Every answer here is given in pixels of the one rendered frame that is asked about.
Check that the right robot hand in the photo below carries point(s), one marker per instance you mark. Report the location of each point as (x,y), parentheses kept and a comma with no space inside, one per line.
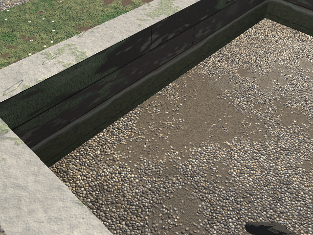
(267,228)

